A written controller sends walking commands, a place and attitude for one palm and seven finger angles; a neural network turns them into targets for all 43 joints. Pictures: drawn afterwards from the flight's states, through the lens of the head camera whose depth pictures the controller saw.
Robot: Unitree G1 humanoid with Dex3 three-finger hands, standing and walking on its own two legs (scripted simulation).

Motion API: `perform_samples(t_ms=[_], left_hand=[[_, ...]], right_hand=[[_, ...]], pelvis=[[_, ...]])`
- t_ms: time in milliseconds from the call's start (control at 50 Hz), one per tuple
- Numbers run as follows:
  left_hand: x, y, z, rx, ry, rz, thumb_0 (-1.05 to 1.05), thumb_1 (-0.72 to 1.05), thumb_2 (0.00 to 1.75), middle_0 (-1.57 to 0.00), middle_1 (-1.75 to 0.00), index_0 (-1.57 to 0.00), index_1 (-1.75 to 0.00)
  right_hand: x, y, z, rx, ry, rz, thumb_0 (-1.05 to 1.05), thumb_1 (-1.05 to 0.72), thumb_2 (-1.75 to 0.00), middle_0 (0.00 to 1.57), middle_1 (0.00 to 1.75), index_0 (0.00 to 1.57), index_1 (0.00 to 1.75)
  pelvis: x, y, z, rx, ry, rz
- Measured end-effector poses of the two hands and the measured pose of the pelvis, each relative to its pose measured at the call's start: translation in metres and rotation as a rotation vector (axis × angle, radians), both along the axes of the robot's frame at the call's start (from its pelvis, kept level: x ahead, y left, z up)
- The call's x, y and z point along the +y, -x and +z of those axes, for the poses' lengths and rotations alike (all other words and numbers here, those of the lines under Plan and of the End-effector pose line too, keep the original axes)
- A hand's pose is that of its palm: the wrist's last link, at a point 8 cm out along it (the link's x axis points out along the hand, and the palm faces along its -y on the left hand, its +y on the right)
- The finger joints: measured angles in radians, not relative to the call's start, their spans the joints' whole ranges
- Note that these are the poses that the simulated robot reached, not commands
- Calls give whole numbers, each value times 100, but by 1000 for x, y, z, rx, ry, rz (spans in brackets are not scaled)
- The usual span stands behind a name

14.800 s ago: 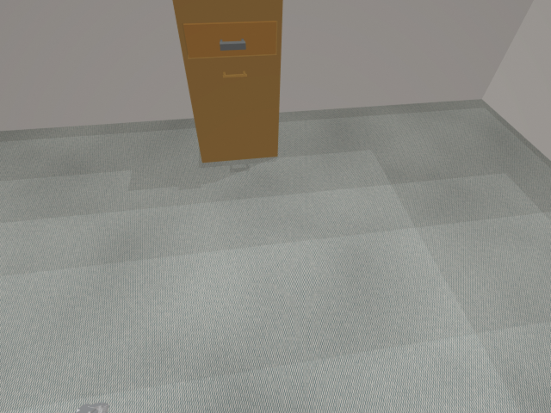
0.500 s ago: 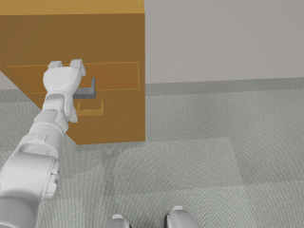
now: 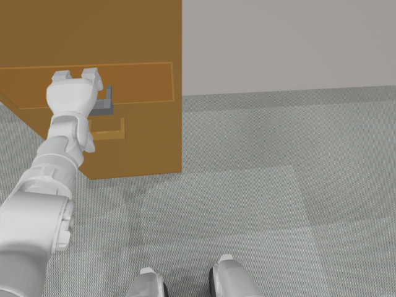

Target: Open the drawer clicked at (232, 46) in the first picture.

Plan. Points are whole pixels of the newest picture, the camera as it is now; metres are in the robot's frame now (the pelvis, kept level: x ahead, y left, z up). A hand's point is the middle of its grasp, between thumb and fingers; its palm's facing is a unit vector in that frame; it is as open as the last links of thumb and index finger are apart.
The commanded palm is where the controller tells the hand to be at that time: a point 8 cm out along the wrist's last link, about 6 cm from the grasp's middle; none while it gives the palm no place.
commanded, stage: lower the fingers behind the handle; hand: left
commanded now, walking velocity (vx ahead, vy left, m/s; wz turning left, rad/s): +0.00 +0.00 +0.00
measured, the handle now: (88, 99) +0.56 +0.20 -0.03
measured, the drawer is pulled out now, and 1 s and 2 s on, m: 0.00 0.00 0.00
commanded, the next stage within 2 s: close the thumb around the handle in 1.04 s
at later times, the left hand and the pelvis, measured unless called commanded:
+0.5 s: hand (89, 122) +0.50 +0.19 -0.04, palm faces -0.07 -0.03 -1.00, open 13.8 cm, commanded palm +0.49 +0.19 +0.01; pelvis -0.01 +0.00 -0.02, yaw +0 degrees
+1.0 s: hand (90, 124) +0.50 +0.19 -0.05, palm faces -0.08 -0.03 -1.00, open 13.8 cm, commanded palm +0.49 +0.19 +0.00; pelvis -0.02 -0.01 -0.03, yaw +0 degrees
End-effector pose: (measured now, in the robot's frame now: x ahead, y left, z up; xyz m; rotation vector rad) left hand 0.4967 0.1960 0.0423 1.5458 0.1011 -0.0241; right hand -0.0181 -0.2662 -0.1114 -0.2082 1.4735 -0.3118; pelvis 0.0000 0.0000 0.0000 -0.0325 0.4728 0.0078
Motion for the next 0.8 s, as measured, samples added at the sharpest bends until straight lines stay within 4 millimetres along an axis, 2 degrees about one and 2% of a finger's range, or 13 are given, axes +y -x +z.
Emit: perform_samples(t_ms=[220,640,800], left_hand=[[2,6,-12,3,12,-29,0,-49,30,-32,-120,-32,-120],[-1,11,-37,-5,5,-16,0,-49,30,-32,-120,-32,-120],[-1,11,-39,-35,-12,-10,0,-49,30,-31,-120,-32,-120]], right_hand=[[5,3,-8,5,-6,8,1,-90,-90,20,30,21,30],[-1,5,-26,-12,5,28,1,-90,-90,20,30,21,30],[-2,9,-34,0,-6,27,1,-90,-90,20,30,21,30]], pelvis=[[2,2,-8,13,4,-1],[-1,14,-27,43,8,3],[-3,18,-33,51,10,6]])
